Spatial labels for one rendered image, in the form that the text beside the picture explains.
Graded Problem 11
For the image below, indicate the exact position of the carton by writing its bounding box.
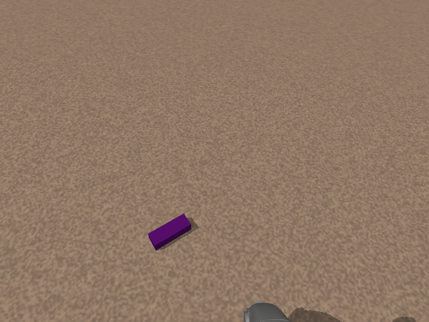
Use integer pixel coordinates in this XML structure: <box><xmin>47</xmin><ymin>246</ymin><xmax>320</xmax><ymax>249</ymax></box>
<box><xmin>148</xmin><ymin>214</ymin><xmax>191</xmax><ymax>250</ymax></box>

